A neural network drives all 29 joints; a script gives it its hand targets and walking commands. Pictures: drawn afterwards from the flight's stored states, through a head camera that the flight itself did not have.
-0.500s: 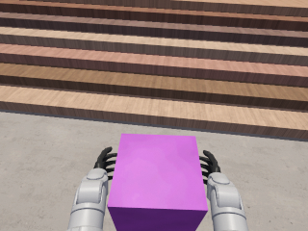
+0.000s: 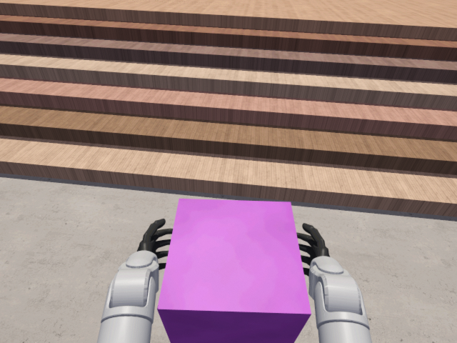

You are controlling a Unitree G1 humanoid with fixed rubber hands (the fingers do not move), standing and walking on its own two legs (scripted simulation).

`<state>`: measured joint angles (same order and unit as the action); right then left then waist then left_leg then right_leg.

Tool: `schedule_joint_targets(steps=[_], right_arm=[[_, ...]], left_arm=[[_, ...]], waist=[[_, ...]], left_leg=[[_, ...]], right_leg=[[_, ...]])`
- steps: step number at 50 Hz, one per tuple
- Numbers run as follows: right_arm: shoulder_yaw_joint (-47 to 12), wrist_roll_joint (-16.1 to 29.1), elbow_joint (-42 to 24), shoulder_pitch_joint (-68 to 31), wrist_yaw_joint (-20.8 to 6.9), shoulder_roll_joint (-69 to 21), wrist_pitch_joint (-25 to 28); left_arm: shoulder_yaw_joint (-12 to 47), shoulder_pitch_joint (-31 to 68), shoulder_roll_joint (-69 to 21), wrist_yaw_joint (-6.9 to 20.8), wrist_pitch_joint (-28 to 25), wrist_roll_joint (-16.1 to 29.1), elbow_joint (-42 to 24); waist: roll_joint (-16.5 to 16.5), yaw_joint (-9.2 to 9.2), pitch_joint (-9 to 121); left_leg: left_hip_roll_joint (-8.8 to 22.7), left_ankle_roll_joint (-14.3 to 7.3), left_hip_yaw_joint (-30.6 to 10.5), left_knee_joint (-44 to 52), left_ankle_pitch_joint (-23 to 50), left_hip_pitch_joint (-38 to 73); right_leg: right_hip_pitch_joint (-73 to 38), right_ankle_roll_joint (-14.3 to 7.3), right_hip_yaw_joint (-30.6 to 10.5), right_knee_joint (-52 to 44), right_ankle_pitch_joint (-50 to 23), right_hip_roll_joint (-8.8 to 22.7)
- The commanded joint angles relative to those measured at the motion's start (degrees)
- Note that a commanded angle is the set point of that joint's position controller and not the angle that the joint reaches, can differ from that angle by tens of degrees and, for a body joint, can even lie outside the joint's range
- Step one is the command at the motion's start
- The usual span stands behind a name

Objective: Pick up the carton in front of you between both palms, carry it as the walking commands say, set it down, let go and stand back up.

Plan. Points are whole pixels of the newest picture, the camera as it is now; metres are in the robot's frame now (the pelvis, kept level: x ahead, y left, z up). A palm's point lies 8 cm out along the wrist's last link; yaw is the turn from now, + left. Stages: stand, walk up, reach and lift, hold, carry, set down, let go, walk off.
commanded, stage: hold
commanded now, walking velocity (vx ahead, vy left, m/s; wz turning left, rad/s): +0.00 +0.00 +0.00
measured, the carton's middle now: (232, 282) +0.29 +0.00 -0.02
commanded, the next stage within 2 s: carry in 0.78 s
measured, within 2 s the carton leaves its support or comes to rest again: neither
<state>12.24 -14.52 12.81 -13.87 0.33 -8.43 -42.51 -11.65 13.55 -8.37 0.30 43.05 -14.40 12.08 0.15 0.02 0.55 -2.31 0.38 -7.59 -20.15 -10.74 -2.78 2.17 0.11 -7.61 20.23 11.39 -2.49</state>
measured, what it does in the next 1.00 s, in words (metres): stands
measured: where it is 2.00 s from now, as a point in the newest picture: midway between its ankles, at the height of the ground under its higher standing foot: (224, 316)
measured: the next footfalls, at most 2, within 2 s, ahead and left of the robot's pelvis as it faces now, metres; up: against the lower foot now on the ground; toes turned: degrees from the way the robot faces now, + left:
left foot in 1.36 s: +0.29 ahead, +0.10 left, +0.00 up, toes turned +8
right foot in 1.80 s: +0.65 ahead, -0.10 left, +0.00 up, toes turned -12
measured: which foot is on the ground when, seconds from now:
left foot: down 0.00-1.00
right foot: down 0.00-1.00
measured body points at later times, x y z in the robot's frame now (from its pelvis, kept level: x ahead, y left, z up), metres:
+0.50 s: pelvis -0.01 +0.00 +0.00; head -0.05 +0.00 +0.45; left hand +0.29 +0.15 +0.04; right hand +0.29 -0.15 +0.04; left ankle +0.01 +0.13 -0.75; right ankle +0.00 -0.12 -0.75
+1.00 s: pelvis +0.03 +0.01 -0.01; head -0.01 +0.01 +0.43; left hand +0.33 +0.15 +0.05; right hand +0.33 -0.15 +0.06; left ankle +0.01 +0.13 -0.75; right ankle +0.00 -0.13 -0.75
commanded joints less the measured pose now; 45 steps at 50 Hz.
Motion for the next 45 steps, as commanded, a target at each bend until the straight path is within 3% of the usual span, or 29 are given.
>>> schedule_joint_targets(steps=[1, 16, 38, 39, 41, 42, 43, 45], right_arm=[[-29.7, 13.2, -0.2, -27.0, -13.6, -50.9, 0.4], [-29.6, 13.3, 1.4, -33.2, -14.3, -52.3, 1.3], [-30.4, 13.8, -1.8, -28.6, -13.8, -51.8, 0.8], [-31.1, 14.3, -2.5, -29.6, -13.9, -51.8, 0.5], [-32.5, 15.3, -4.3, -29.9, -13.7, -51.8, 0.2], [-33.7, 16.2, -6.0, -30.7, -13.6, -52.0, 0.0], [-34.9, 17.1, -7.8, -31.4, -13.3, -52.0, -0.4], [-37.9, 19.1, -11.0, -31.0, -12.7, -51.6, -2.0]], left_arm=[[29.3, 27.0, -50.9, 12.7, -0.8, 12.7, -0.4], [29.2, 32.9, -53.3, 13.2, -1.5, 12.9, 1.6], [30.1, 28.3, -52.4, 12.8, -1.0, 13.6, -1.6], [30.8, 29.3, -52.1, 12.9, -0.8, 13.9, -1.8], [32.2, 29.9, -52.1, 12.7, -0.6, 15.1, -3.9], [33.6, 30.8, -52.5, 12.6, -0.3, 16.0, -5.3], [34.9, 31.3, -52.7, 12.3, 0.2, 16.8, -6.9], [37.7, 30.5, -52.1, 11.5, 1.6, 18.6, -10.4]], waist=[[0.0, -0.07, 7.4], [-0.2, -0.03, 10.3], [0.0, -0.17, 11.4], [0.1, -0.14, 11.4], [0.5, -0.33, 11.1], [0.8, -0.26, 10.2], [1.5, -0.28, 9.5], [3.2, -0.33, 12.7]], left_leg=[[-2.8, 0.4, 3.6, 2.8, 5.8, 1.7], [-2.5, 0.4, 3.8, 1.7, 3.5, 1.9], [-2.9, 0.7, 3.4, 1.9, 10.7, 3.8], [6.9, -0.4, 2.7, -2.6, 1.6, -3.8], [5.8, -1.2, 1.0, -0.7, -22.2, -8.8], [5.5, -1.5, 1.0, -1.0, -28.1, -11.0], [5.4, -1.6, 1.7, -2.4, -27.1, -12.0], [5.0, -1.3, 4.8, -7.1, -17.6, -11.6]], right_leg=[[0.8, 0.6, 3.3, -3.4, -5.8, -2.6], [1.4, 0.3, 3.6, -2.4, -3.1, -2.4], [-1.1, 0.7, 3.2, -2.5, -10.4, -2.6], [5.8, -0.5, 1.8, 1.8, -2.3, 6.7], [10.2, -1.6, -1.4, -1.0, 21.7, 6.3], [12.2, -2.0, -2.0, -1.4, 28.8, 6.4], [13.4, -2.3, -2.3, -1.4, 29.2, 7.0], [12.3, -3.3, -2.5, -0.8, 22.6, 8.6]])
